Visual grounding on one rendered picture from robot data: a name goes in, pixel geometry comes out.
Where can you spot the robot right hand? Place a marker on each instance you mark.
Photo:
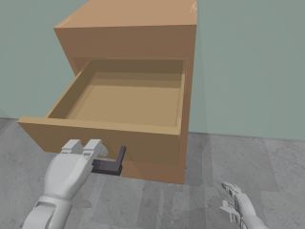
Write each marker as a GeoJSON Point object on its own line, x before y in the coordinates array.
{"type": "Point", "coordinates": [233, 211]}

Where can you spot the drawer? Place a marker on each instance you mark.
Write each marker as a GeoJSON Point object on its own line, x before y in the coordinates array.
{"type": "Point", "coordinates": [132, 102]}

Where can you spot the cabinet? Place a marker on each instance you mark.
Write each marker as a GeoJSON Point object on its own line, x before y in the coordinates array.
{"type": "Point", "coordinates": [140, 29]}

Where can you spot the robot left hand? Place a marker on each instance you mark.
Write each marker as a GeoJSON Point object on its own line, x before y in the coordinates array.
{"type": "Point", "coordinates": [70, 169]}

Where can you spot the right robot forearm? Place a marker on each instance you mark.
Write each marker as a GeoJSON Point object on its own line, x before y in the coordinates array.
{"type": "Point", "coordinates": [251, 222]}

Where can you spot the handle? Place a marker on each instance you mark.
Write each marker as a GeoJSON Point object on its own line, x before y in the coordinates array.
{"type": "Point", "coordinates": [112, 168]}

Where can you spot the left robot forearm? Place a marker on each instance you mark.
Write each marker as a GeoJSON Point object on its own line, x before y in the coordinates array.
{"type": "Point", "coordinates": [49, 212]}

